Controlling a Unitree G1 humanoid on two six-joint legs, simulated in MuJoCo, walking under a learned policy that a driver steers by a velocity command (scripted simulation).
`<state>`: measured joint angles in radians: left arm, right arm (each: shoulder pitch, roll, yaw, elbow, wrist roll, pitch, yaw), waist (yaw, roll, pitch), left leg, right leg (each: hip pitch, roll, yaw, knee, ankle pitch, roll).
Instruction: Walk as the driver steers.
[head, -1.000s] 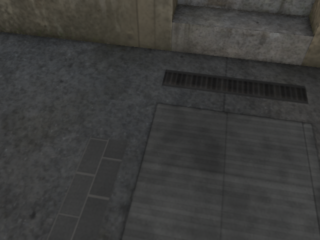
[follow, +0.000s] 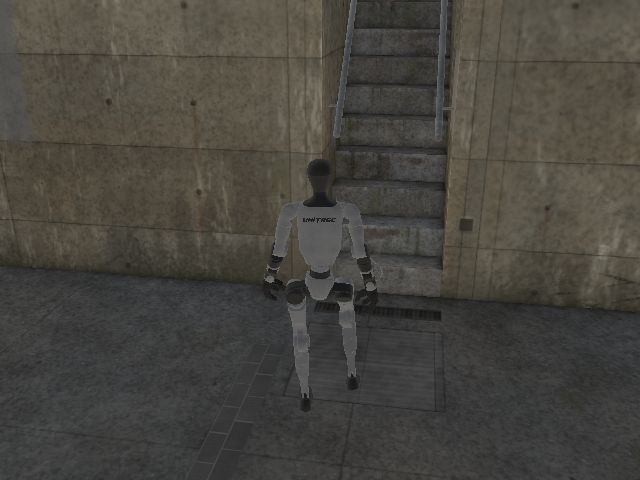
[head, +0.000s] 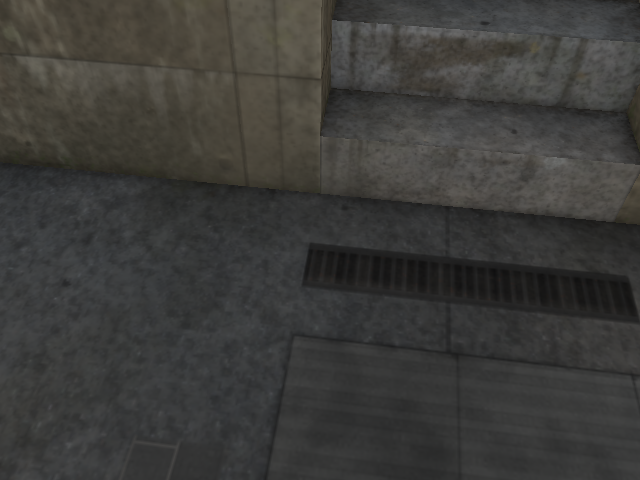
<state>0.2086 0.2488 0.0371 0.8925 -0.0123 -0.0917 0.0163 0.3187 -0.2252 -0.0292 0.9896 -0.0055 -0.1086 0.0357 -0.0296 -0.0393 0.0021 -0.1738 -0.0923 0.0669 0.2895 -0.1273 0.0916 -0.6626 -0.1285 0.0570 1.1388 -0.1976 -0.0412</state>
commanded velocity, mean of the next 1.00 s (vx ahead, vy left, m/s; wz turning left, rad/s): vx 0.50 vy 0.00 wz -0.45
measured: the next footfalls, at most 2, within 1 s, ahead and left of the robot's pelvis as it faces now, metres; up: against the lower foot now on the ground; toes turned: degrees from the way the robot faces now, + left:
right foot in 0.32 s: +0.34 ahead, -0.18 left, +0.00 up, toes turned -9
left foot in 0.82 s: +0.67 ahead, -0.06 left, +0.00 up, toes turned -26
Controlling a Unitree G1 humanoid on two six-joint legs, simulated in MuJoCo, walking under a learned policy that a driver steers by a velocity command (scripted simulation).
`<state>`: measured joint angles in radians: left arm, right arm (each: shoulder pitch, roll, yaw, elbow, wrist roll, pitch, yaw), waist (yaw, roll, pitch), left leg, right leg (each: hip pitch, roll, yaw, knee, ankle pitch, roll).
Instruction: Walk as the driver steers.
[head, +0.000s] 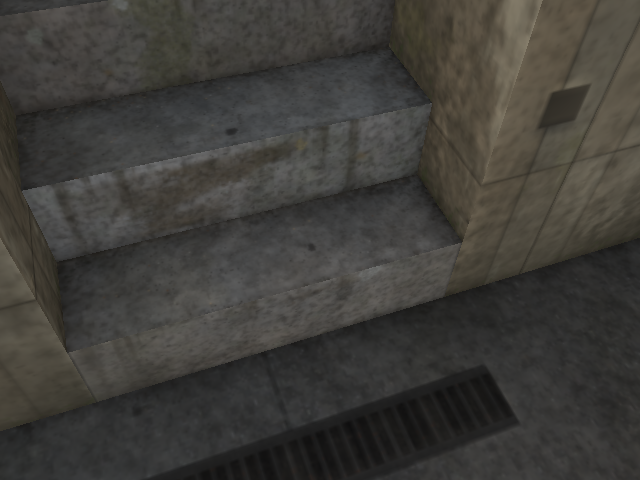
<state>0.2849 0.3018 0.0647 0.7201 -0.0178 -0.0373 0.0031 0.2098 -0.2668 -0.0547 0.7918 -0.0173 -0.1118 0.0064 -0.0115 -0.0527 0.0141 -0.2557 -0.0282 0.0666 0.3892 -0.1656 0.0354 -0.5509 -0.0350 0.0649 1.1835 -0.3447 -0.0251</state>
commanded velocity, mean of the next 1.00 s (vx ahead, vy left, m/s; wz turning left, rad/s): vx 0.40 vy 0.01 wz -0.06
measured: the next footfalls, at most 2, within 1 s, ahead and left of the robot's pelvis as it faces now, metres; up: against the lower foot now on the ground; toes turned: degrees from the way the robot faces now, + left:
right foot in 0.32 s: +0.30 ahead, -0.15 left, +0.00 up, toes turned -15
left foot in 0.80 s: +0.55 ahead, -0.02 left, +0.00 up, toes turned -3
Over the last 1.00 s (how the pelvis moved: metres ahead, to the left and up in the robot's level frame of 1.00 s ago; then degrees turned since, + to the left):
0.56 -0.12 0.00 -29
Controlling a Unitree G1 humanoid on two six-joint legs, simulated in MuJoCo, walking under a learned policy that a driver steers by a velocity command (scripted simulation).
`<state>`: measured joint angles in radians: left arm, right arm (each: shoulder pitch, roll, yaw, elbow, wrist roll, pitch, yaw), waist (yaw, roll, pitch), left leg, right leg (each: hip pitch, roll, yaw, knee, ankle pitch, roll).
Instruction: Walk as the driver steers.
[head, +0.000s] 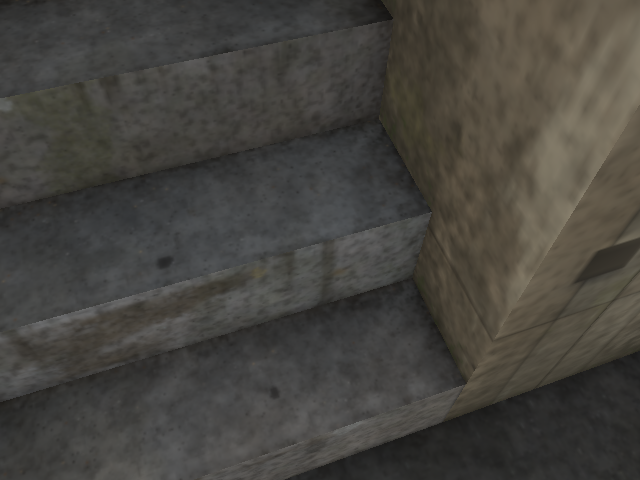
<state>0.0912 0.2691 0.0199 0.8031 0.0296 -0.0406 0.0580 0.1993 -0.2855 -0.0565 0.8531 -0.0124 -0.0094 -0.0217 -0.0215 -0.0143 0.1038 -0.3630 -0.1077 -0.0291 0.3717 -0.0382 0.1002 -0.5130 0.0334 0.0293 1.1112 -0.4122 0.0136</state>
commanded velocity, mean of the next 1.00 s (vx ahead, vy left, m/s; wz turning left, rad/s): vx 0.05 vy -0.01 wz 0.57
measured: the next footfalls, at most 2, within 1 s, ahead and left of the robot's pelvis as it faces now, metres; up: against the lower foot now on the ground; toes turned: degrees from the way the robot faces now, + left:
right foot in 0.30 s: +0.09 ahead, -0.15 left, +0.00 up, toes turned +15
left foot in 0.78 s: -0.04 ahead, +0.10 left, +0.00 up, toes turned +30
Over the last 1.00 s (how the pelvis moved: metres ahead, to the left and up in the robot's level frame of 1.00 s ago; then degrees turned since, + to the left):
0.43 -0.07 0.00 1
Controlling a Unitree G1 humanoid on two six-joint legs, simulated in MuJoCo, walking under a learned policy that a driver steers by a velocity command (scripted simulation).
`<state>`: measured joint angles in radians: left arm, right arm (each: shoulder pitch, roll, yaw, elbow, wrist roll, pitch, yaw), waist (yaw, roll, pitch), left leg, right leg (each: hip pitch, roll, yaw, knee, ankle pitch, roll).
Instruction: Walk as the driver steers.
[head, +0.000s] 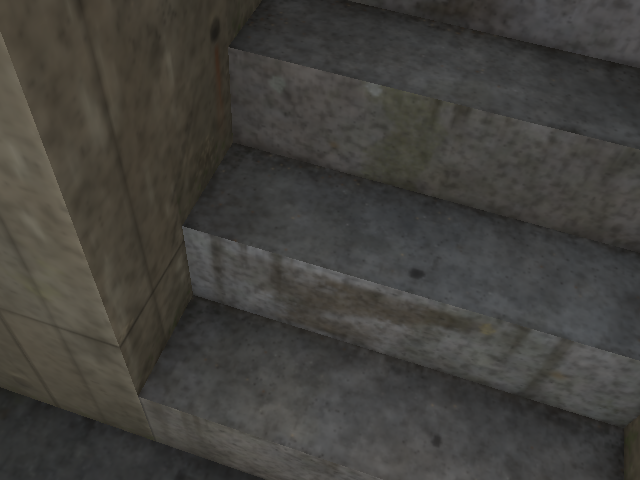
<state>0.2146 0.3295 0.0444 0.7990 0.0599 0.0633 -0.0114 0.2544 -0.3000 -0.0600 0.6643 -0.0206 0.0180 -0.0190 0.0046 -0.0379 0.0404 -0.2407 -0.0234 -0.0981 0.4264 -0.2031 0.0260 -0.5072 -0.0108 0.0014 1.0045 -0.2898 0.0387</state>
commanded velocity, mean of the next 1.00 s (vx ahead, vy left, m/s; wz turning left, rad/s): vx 0.33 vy -0.11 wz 0.10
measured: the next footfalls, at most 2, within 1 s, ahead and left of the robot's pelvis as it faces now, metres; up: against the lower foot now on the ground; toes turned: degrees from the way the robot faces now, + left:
right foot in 0.28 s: +0.10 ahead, -0.18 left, +0.00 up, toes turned +4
left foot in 0.60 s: +0.16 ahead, -0.03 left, +0.00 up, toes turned +1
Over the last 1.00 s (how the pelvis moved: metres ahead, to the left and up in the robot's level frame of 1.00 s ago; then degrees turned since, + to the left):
-0.02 -0.02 0.01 35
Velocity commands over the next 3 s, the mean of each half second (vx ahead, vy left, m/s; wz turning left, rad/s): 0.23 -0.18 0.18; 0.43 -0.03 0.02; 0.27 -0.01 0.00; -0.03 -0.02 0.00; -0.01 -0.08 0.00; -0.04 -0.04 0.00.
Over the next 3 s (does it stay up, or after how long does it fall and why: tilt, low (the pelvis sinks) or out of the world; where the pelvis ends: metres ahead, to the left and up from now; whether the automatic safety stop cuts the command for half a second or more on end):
stays up -0.09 -0.19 -0.01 its command is cut before an obstacle from the start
